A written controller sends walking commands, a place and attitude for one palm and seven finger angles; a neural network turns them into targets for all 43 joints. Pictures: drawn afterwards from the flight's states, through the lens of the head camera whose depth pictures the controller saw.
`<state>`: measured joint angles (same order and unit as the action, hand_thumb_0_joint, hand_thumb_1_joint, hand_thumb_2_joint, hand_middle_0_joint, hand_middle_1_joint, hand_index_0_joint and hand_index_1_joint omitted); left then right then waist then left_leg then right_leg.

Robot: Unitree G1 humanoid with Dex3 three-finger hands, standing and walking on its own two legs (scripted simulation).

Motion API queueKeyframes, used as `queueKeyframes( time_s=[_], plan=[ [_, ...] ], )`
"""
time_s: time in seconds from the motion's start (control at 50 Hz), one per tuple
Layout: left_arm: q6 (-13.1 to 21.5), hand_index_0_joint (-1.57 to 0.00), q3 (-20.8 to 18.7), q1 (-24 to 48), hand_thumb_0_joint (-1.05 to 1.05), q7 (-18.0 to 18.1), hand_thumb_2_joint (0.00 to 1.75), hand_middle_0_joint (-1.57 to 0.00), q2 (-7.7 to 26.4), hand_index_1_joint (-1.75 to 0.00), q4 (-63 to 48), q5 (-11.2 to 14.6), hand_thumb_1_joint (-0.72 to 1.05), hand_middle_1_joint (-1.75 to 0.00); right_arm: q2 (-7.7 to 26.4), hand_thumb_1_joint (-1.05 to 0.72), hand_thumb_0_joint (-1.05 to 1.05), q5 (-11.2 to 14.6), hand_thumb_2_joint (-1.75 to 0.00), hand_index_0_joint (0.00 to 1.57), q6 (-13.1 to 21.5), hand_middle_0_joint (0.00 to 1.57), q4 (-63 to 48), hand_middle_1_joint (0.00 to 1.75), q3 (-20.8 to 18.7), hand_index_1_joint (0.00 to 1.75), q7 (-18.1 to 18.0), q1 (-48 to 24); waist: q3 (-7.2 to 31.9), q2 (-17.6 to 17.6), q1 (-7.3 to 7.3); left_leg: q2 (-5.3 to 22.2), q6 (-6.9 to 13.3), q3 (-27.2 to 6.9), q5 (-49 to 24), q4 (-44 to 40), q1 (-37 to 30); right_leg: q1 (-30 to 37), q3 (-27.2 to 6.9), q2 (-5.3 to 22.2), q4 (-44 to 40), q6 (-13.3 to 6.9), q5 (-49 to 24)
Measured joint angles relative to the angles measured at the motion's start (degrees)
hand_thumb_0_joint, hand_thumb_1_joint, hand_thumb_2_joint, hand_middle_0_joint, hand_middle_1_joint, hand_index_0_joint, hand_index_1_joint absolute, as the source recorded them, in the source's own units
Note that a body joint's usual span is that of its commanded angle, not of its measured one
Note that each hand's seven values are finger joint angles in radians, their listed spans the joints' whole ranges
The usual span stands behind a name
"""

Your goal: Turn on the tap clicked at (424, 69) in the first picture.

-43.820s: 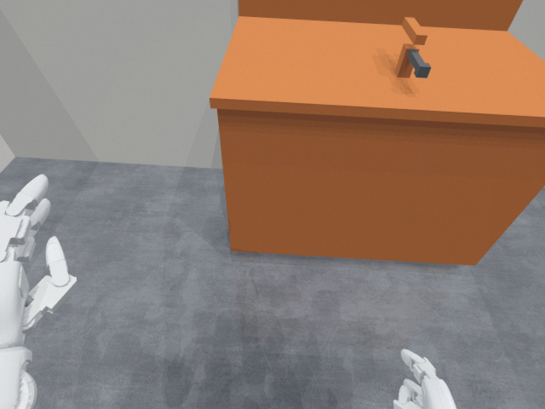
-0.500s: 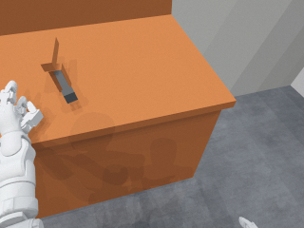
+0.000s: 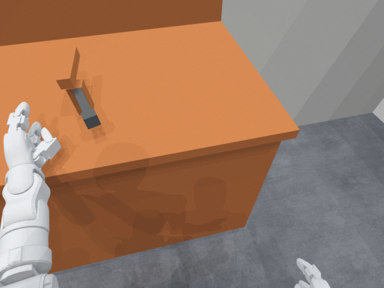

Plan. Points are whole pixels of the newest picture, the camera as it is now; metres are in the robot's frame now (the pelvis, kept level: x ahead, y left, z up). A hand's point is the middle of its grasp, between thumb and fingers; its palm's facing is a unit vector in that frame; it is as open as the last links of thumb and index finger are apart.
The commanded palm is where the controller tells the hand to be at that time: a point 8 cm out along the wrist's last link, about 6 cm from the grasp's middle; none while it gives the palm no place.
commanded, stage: push the lever round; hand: left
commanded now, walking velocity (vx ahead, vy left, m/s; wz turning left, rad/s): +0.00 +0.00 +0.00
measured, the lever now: (90, 118) +0.41 +0.25 +0.14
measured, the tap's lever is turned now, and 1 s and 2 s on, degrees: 19 19 36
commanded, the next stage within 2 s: none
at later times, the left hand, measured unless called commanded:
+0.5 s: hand (71, 141) +0.36 +0.28 +0.12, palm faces +0.50 -0.86 -0.07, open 7.8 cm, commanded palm +0.32 +0.32 +0.12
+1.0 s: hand (84, 140) +0.36 +0.25 +0.12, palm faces +0.56 -0.83 -0.05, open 7.8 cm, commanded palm +0.32 +0.29 +0.12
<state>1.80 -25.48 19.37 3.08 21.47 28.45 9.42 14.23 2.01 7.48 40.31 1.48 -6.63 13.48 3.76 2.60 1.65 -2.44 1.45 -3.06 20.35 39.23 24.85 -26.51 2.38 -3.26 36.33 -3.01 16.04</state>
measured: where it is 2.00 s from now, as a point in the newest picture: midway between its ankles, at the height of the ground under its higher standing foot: outside the picture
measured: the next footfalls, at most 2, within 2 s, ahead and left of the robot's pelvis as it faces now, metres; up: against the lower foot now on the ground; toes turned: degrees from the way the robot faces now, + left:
none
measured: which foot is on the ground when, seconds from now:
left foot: down 0.00-1.00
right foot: down 0.00-1.00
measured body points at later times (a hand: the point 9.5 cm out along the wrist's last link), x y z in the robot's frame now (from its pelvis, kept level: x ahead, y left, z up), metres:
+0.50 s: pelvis +0.00 -0.01 +0.00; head +0.02 -0.03 +0.45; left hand +0.33 +0.33 +0.12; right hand +0.12 -0.26 -0.12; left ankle -0.01 +0.10 -0.72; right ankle +0.02 -0.09 -0.72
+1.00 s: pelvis -0.01 +0.00 +0.00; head +0.01 -0.02 +0.45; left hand +0.33 +0.30 +0.12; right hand +0.14 -0.24 -0.11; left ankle -0.01 +0.10 -0.72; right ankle +0.02 -0.09 -0.72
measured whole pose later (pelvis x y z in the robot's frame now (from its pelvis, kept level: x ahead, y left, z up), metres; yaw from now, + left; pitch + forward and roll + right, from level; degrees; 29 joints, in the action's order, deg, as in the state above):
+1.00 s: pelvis -0.01 +0.00 +0.00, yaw +0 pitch +5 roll -1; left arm 0.7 -18.6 19.6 16.1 13.0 23.8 6.3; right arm 13.4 0.6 5.2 41.7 1.2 -6.4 11.9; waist 4.0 2.6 1.1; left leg -2.4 1.2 -2.9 19.4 38.3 23.6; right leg -25.5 2.2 -3.2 35.8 -3.2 15.3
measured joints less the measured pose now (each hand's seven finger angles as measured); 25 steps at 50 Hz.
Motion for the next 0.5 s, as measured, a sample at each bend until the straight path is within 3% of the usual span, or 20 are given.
queueKeyframes(
  time_s=[0.38,0.5],
  plan=[
    [1.1,-0.15,0.6,-1.8,0.02,1.9,0.89,-0.15,-1.8,-0.15,-2.1,-0.2,0.90,-0.15,0.6,-0.90,0.01,0.0,-0.90,0.20,-1.1,0.20,0.7,0.30,-0.9,0.30,0.3,2.2,0.2,0.4,-0.85,0.7,-0.5,0.5,0.2,-0.3,-0.6,0.1,-0.5,-0.7,0.1,-0.6,0.1],
    [-0.1,-0.15,1.1,-1.6,0.02,2.4,0.89,-0.15,-2.2,-0.15,-1.8,-0.1,0.90,-0.15,0.3,-0.90,0.01,0.1,-0.90,0.20,-1.3,0.20,1.1,0.30,-0.7,0.30,0.0,1.7,0.3,0.3,-0.89,0.7,-0.5,0.5,0.0,-0.5,-0.9,0.4,-0.5,-0.7,0.0,-0.6,0.0]
  ],
)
